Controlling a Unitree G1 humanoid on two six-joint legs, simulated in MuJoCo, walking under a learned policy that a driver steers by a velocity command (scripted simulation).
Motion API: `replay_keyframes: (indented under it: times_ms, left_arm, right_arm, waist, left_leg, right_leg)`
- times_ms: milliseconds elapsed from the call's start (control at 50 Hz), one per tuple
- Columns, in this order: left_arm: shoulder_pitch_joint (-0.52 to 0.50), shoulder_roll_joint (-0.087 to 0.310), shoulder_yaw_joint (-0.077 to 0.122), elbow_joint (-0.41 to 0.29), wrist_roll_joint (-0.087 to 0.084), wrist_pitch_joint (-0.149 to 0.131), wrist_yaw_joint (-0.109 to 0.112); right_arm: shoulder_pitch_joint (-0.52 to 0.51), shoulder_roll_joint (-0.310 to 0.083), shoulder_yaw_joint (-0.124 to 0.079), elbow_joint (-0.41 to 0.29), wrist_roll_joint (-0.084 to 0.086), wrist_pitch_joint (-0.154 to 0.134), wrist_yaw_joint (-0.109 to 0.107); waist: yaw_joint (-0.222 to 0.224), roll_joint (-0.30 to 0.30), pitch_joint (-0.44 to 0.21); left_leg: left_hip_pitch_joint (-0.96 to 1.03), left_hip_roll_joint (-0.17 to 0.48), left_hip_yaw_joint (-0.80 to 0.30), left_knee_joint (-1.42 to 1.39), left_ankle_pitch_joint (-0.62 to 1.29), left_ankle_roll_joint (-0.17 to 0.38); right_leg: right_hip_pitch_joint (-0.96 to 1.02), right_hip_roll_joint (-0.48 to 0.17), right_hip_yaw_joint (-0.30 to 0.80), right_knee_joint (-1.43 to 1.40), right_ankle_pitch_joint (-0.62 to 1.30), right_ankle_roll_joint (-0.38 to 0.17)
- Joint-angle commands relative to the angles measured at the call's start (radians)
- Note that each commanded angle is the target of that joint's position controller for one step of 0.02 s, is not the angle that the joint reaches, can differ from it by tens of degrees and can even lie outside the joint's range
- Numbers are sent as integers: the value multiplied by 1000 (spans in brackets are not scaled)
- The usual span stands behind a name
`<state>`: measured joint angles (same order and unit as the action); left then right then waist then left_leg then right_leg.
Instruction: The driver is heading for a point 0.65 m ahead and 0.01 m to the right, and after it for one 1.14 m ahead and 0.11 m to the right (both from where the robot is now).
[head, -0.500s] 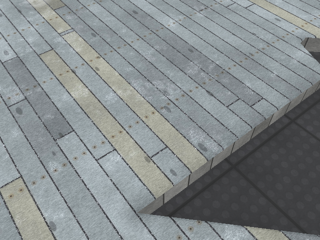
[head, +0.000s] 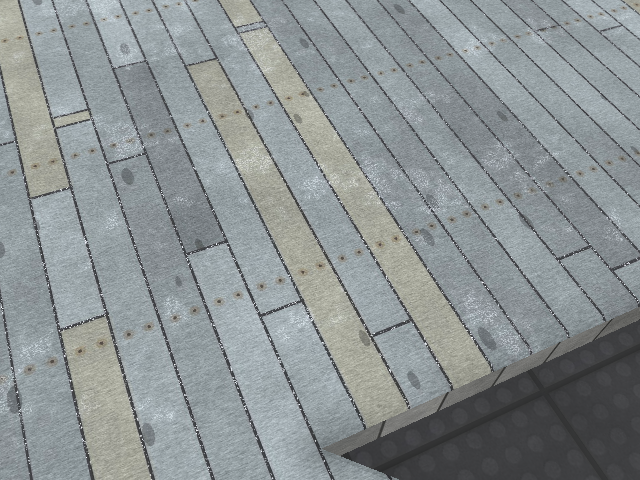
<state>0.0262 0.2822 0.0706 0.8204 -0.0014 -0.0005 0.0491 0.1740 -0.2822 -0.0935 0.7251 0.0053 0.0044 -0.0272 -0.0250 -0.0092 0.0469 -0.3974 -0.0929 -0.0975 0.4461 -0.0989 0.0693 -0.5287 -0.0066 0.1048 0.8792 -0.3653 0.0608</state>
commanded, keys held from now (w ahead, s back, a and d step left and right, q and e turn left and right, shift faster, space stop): w+q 0.04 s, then w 0.22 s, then no key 0.74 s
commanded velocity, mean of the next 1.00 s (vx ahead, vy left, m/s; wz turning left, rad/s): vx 0.13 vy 0.00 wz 0.16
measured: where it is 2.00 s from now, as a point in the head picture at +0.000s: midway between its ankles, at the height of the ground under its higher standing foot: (292, 381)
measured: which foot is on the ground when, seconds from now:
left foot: down 0.00-0.16, up 0.18-0.54, down 0.56-1.00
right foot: up 0.00-0.14, down 0.16-0.56, up 0.58-0.80, down 0.82-1.00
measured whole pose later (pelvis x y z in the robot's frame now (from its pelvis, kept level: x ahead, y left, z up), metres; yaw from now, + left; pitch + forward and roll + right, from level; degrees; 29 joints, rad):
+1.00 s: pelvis +0.19 -0.01 +0.00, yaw +7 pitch -1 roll +1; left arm 0.21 0.23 0.03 0.90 0.01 -0.02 0.03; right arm 0.16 -0.22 -0.04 0.88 -0.01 0.00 -0.02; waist 0.01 0.01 0.02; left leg -0.26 0.00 0.01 0.51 -0.24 -0.01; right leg -0.23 -0.04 0.00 0.55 -0.31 0.02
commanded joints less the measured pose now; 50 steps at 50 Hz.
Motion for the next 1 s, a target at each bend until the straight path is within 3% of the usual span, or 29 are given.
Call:
replay_keyframes:
  times_ms: [20,80,140,160,180,200,220,240,280,320,360,400,480,520,540,560,580,600,620,640,680,720,760,800,820,840,860,900,1000]
  left_arm:
    - [41,81,18,-46,-3,-8,-1]
    - [71,93,21,-47,-10,-29,-20]
    - [180,68,20,-9,-7,-57,-41]
    - [265,103,27,14,9,-66,-41]
    - [312,176,34,20,27,-67,-38]
    - [295,246,57,16,51,-80,-49]
    - [223,188,45,-9,31,-92,-42]
    - [195,139,32,-13,8,-97,-35]
    - [210,117,21,-7,-3,-96,-32]
    - [251,92,8,10,7,-95,-31]
    - [280,94,5,27,5,-86,-31]
    - [318,124,9,41,-1,-73,-31]
    - [356,164,16,55,-13,-52,-34]
    - [324,157,13,52,-23,-45,-33]
    - [336,148,10,57,-22,-50,-33]
    - [335,123,0,43,-1,-63,-35]
    - [431,35,-30,37,22,-78,-39]
    - [416,35,-36,45,13,-74,-41]
    - [361,95,-16,34,-10,-57,-41]
    - [325,93,-13,33,-16,-40,-36]
    - [317,77,-10,36,1,-6,-17]
    - [350,39,-18,52,9,8,-9]
    - [353,29,-20,59,11,7,-11]
    - [326,28,-21,56,20,6,-17]
    - [296,55,-18,40,36,5,-18]
    - [265,108,-10,15,32,5,-14]
    - [212,147,1,23,12,5,-11]
    - [190,79,-12,26,15,-8,-14]
    - [215,67,-14,58,6,-34,-18]
  right_arm:
    - [-17,-160,-41,-80,2,-3,-13]
    - [-21,-149,-32,-88,1,2,-14]
    - [-3,-106,-10,-78,1,7,-17]
    - [-7,-53,7,-85,0,4,-18]
    - [8,12,23,-95,10,-9,-14]
    - [-51,-72,1,-145,23,-36,-7]
    - [-47,-136,-14,-123,24,-49,-2]
    - [-15,-147,-19,-92,13,-53,5]
    - [-16,-111,-14,-75,-6,-60,12]
    - [-43,-63,0,-76,-9,-64,17]
    - [-80,-16,17,-89,-6,-65,19]
    - [-134,13,31,-107,0,-65,26]
    - [-163,-29,23,-121,13,-60,39]
    - [-101,-46,14,-98,7,-64,40]
    - [-47,-79,3,-79,-1,-67,32]
    - [41,-143,-13,-68,-17,-67,20]
    - [120,-185,-19,-51,-36,-52,13]
    - [156,-98,2,-25,-25,-39,18]
    - [111,-56,20,-21,-16,-34,25]
    - [39,-50,25,-25,-14,-34,28]
    - [-78,-66,23,-35,-16,-37,32]
    - [-125,-73,19,-30,-28,-32,31]
    - [-135,-57,24,-17,-25,-28,28]
    - [-131,-27,37,6,-19,-23,27]
    - [-99,-10,44,26,-20,-25,28]
    - [-71,-9,45,38,-27,-26,29]
    - [-39,-3,44,42,-25,-25,25]
    - [-69,-41,35,59,-18,-22,11]
    - [-43,-35,32,108,-14,-22,5]
  waist:
    - [17,143,-186]
    - [20,199,-182]
    - [73,166,-151]
    - [99,60,-143]
    - [75,-142,-130]
    - [71,-248,-2]
    - [40,-174,56]
    - [25,-142,49]
    - [31,-121,32]
    - [48,-107,13]
    - [67,-119,-6]
    - [97,-139,-25]
    - [107,-158,-41]
    - [58,-142,-58]
    - [34,-114,-92]
    - [3,-50,-193]
    - [21,133,-342]
    - [-14,226,-408]
    - [-8,185,-311]
    - [12,149,-227]
    - [59,129,-138]
    - [86,156,-131]
    - [93,156,-144]
    - [100,145,-130]
    - [88,108,-100]
    - [55,35,-57]
    - [2,-100,-21]
    - [30,-92,14]
    - [42,-36,-63]
  left_leg:
    - [128,225,-307,-159,-181,150]
    - [94,221,-344,-174,-412,134]
    - [-22,164,-307,-105,-541,79]
    - [-137,96,-229,84,-547,26]
    - [-307,-43,-36,373,-488,-25]
    - [-476,-7,-94,480,-448,-18]
    - [-504,34,-137,544,-336,-16]
    - [-498,47,-122,554,-246,-26]
    - [-452,84,-50,548,-145,-54]
    - [-369,109,32,528,-73,-81]
    - [-281,119,80,410,-37,-100]
    - [-176,109,115,273,-12,-104]
    - [-68,79,130,125,-29,-80]
    - [57,62,129,-19,54,-40]
    - [183,72,109,-90,161,-11]
    - [391,189,5,-28,490,34]
    - [697,392,-188,81,766,183]
    - [647,486,-312,13,754,276]
    - [541,442,-271,-26,589,247]
    - [444,397,-211,-51,476,203]
    - [236,334,-127,-117,319,151]
    - [106,290,-61,-142,246,141]
    - [75,271,-35,-138,140,135]
    - [40,234,-16,-124,-80,85]
    - [11,208,-11,-118,-199,34]
    - [4,163,13,-85,-317,-13]
    - [83,109,70,-68,-263,-48]
    - [159,106,81,-11,-157,-57]
    - [193,123,73,19,42,-43]
  right_leg:
    - [66,26,-17,-82,43,5]
    - [151,34,-57,-187,15,-18]
    - [370,26,-110,-417,74,-80]
    - [478,-113,40,-525,-34,-127]
    - [550,-311,330,-630,-229,-210]
    - [446,-406,624,-746,-432,-332]
    - [434,-380,547,-741,-412,-313]
    - [457,-320,429,-725,-311,-264]
    - [463,-256,277,-732,-115,-224]
    - [434,-211,139,-718,203,-222]
    - [420,-171,27,-677,492,-215]
    - [404,-154,-30,-640,598,-207]
    - [444,-203,14,-582,618,-222]
    - [450,-199,25,-517,635,-196]
    - [432,-164,2,-447,682,-163]
    - [345,-120,-38,-321,577,-114]
    - [104,-48,-95,-112,216,-45]
    - [77,-25,-53,38,-270,-7]
    - [38,-49,-32,120,-341,4]
    - [12,-65,-41,137,-325,6]
    - [94,-84,-49,32,-221,19]
    - [232,-58,-87,-77,-105,23]
    - [318,-44,-108,-201,50,11]
    - [410,-31,-123,-361,215,-17]
    - [432,-60,-80,-408,283,-38]
    - [399,-120,-22,-458,280,-69]
    - [262,-118,-28,-466,89,-105]
    - [178,-90,-35,-506,-26,-91]
    - [287,-68,-67,-436,233,-74]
